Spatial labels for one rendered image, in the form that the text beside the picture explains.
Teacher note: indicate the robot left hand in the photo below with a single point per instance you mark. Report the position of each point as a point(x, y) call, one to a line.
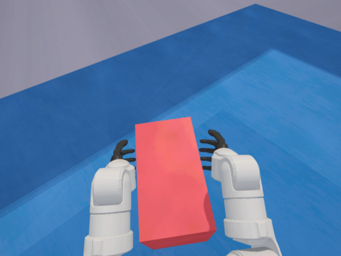
point(118, 152)

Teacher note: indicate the left robot forearm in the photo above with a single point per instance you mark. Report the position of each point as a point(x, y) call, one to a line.
point(110, 205)

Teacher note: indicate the carton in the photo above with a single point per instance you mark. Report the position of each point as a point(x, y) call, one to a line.
point(173, 200)

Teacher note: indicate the right robot forearm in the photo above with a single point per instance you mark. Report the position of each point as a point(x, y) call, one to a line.
point(246, 220)

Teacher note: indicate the robot right hand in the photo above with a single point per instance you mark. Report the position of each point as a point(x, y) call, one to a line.
point(220, 143)

